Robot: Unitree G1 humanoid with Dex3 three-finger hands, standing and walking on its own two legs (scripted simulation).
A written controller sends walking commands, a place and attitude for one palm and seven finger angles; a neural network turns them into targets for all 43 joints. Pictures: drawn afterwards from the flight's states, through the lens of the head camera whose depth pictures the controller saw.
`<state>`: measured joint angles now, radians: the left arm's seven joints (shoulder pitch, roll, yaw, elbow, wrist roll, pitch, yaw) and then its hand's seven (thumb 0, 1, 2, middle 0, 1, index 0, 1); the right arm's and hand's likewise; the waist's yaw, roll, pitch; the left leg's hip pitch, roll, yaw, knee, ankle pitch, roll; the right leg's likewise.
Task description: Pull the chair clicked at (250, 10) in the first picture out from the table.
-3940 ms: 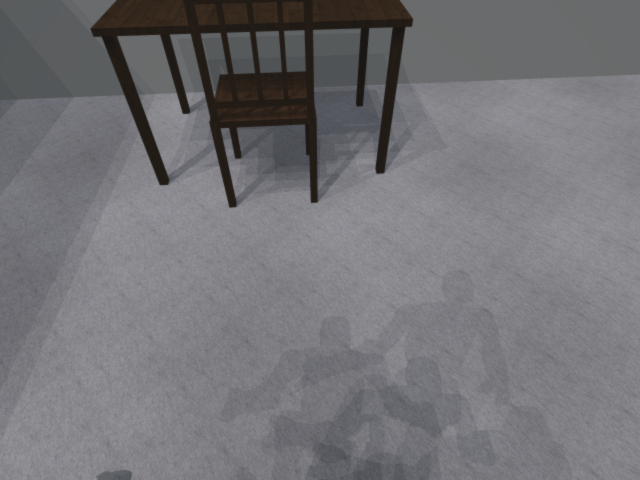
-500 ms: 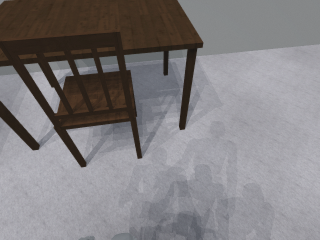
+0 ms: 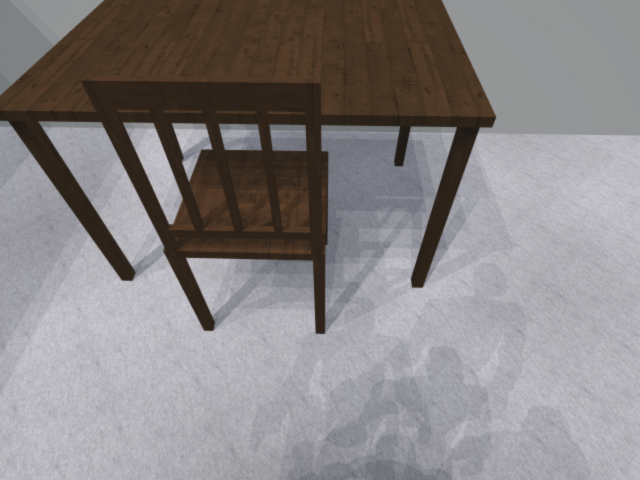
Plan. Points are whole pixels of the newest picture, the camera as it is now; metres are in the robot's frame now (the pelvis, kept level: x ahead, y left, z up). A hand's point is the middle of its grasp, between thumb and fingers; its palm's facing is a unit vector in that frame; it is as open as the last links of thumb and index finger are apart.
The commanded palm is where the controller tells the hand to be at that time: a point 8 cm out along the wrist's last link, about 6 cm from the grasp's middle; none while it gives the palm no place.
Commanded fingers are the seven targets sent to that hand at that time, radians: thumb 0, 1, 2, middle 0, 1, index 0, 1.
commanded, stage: take the last steps up to it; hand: left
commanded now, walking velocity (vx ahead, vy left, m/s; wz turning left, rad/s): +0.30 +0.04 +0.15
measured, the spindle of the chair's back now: (225, 177) +0.68 +0.25 -0.07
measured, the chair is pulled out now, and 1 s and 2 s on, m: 0.00 0.00 0.00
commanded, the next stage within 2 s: come to a stop and stand still in 0.62 s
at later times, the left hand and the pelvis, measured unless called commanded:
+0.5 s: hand out of the picture +0.03 +0.19 -0.18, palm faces +0.16 -0.97 -0.16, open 7.4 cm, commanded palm none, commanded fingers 0.00 0.90 0.90 -0.20 -0.30 -0.20 -0.30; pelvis +0.12 +0.04 -0.01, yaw +4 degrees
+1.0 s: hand (191, 402) +0.26 +0.23 -0.18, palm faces +0.12 -0.97 -0.20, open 7.3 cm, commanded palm none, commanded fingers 0.00 0.90 0.90 -0.20 -0.30 -0.20 -0.30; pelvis +0.24 +0.05 +0.00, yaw +4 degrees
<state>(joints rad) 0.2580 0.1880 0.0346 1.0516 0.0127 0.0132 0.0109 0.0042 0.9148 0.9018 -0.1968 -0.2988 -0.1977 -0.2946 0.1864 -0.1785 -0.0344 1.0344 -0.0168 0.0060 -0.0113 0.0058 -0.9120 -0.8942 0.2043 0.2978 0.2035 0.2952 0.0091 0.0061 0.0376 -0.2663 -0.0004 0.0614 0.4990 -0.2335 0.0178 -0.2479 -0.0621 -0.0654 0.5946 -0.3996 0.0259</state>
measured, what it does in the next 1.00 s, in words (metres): walks ahead: right foot, then left foot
